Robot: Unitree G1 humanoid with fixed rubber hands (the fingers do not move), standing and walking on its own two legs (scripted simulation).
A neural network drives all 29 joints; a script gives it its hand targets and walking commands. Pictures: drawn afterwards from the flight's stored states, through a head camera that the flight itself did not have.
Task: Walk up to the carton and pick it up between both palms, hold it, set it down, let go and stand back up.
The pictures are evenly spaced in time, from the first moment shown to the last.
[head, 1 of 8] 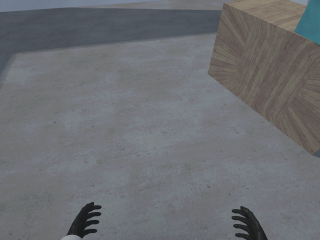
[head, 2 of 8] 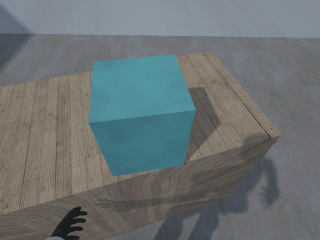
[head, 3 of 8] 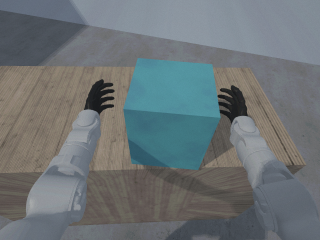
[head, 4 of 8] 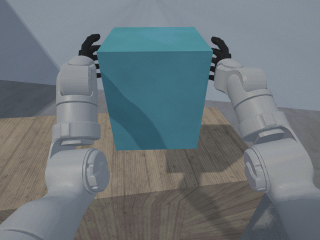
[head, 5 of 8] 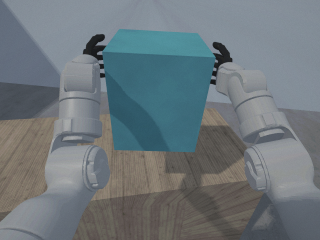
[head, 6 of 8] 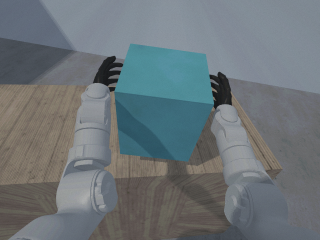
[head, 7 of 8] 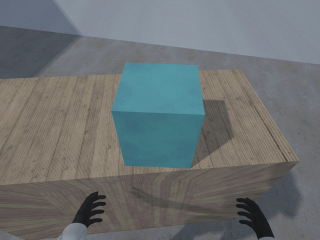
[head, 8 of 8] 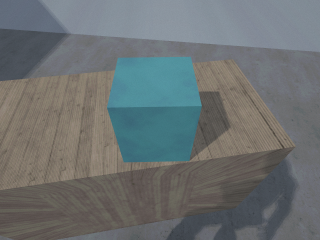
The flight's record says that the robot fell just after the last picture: no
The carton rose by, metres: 0.28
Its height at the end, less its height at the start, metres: +0.00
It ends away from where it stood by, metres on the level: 0.01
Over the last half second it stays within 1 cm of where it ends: yes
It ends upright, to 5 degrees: yes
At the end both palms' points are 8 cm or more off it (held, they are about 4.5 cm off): yes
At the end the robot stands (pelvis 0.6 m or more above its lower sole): yes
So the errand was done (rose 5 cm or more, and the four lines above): yes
